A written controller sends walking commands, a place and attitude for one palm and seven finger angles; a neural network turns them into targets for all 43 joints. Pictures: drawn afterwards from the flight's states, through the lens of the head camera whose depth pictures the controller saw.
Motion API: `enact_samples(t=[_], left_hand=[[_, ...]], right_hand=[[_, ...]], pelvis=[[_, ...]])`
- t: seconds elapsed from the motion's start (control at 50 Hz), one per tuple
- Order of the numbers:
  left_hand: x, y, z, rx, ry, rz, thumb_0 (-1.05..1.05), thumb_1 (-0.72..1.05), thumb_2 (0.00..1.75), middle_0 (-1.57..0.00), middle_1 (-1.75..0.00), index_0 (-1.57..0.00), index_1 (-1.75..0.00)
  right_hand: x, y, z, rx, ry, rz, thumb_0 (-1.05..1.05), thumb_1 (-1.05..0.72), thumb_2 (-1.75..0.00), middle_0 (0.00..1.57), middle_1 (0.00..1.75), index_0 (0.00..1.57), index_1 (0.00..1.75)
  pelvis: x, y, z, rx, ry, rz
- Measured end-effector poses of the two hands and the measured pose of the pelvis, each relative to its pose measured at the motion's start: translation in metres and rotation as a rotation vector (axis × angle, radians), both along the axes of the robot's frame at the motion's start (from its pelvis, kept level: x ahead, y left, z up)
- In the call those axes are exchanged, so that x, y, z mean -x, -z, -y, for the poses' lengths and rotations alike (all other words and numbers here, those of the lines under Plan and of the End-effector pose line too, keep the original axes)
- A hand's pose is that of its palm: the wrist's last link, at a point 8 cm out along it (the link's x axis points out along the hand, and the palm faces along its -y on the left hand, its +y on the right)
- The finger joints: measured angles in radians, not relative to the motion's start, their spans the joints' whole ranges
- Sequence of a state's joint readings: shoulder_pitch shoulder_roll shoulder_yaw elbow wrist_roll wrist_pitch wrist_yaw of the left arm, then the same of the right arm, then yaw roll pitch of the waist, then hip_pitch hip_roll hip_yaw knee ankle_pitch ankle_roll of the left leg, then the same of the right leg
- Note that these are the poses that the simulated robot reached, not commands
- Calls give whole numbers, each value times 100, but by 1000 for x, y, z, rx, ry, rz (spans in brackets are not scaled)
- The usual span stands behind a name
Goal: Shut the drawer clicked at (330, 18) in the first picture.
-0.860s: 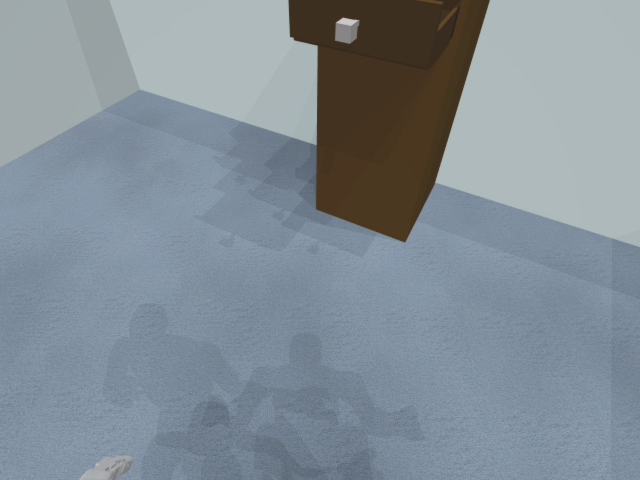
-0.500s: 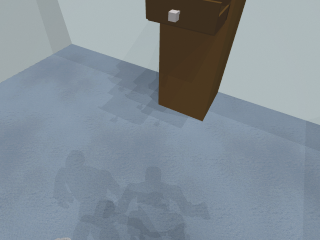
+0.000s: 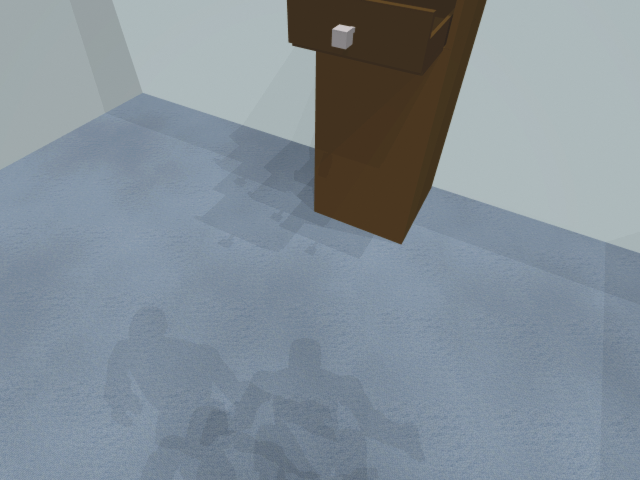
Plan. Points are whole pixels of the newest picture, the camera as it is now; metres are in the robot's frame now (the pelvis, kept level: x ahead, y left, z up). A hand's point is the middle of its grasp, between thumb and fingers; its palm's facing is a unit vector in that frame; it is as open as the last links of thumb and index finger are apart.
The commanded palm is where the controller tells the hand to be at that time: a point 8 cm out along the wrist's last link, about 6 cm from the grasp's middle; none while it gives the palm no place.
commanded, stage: look at it before walking up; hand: left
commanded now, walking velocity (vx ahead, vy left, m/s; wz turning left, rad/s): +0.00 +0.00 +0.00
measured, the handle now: (346, 34) +1.07 -0.01 +0.13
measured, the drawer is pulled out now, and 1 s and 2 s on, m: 0.21 0.21 0.21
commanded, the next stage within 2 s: walk to a spot facing it in 0.58 s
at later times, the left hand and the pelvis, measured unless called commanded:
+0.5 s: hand out of the picture +0.07 +0.25 -0.16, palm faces -0.02 -0.95 -0.32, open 7.4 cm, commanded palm none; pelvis +0.00 +0.00 +0.00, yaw +0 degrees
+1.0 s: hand out of the picture +0.02 +0.24 -0.19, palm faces +0.15 -0.97 -0.19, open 7.4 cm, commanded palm none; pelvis +0.05 +0.04 -0.01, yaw +9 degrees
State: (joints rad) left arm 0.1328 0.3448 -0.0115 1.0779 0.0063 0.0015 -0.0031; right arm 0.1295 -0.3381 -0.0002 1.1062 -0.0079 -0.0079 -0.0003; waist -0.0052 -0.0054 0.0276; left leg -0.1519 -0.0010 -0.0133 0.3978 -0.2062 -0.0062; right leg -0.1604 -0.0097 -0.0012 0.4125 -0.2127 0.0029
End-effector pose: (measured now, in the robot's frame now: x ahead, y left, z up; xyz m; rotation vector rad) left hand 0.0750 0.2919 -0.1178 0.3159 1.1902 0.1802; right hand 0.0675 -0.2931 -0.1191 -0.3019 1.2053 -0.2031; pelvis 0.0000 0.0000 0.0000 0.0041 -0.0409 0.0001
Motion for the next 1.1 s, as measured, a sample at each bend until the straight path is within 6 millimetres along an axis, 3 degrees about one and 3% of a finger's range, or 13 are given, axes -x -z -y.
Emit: enact_samples(t=[0.4, 0.76, 0.9, 1.04, 1.1], left_hand=[[14, 4, 1, 10, -13, -40, 1, 90, 89, -20, -30, -20, -30], [7, 4, 1, 6, -31, -25, 1, 90, 89, -20, -30, -20, -30], [30, 24, 12, 88, -125, -39, 1, 91, 89, -20, -30, -20, -30], [72, 58, 2, 178, -246, -183, 1, 90, 89, -20, -30, -20, -30], [70, 55, -6, 190, -251, -251, 1, 91, 89, -20, -30, -20, -30]], right_hand=[[3, 0, -1, 0, -5, -24, 1, -90, -90, 20, 30, 21, 30], [-15, -1, -6, -2, -23, 0, 1, -90, -90, 20, 30, 21, 30], [-8, 11, -37, -39, -53, -98, 1, -91, -90, 20, 30, 20, 30], [-29, 20, -88, -51, -85, -125, 1, -91, -90, 20, 30, 20, 30], [-28, 20, -110, -63, -52, -133, 1, -91, -90, 20, 30, 20, 30]], pelvis=[[1, -1, 0, 2, -5, -10], [-7, -1, -1, 3, -16, -9], [-28, 5, -11, 24, -86, -20], [-60, 20, -50, 30, -160, -11], [-75, 18, -65, 25, -154, -18]])
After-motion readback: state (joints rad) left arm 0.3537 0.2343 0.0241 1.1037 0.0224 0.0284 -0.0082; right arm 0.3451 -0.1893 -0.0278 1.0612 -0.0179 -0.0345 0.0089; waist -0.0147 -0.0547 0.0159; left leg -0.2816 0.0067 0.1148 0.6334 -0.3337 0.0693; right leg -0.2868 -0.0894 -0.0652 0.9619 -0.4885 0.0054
